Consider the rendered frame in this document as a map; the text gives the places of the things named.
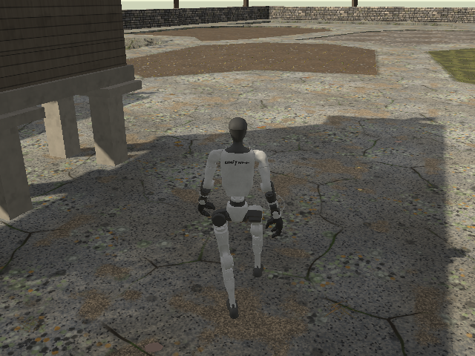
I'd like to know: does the humanoid robot head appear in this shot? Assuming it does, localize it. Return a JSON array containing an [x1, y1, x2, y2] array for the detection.
[[225, 117, 251, 154]]

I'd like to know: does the right robot hand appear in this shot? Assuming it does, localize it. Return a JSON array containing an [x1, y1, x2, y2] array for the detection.
[[266, 217, 283, 238]]

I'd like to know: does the left robot forearm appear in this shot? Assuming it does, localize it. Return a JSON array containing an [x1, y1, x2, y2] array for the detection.
[[198, 178, 211, 205]]

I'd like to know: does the right robot forearm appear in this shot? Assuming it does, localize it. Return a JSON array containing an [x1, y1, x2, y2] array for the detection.
[[265, 181, 281, 219]]

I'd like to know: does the left robot foot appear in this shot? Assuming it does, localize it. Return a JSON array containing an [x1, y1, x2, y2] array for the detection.
[[226, 298, 239, 319]]

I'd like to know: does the robot left upper arm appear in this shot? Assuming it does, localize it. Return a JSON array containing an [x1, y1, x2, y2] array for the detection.
[[203, 149, 222, 189]]

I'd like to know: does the robot right upper arm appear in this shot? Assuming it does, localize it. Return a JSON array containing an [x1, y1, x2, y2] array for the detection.
[[253, 150, 272, 192]]

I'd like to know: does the left robot hand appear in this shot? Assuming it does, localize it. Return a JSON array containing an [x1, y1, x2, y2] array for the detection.
[[198, 202, 215, 217]]

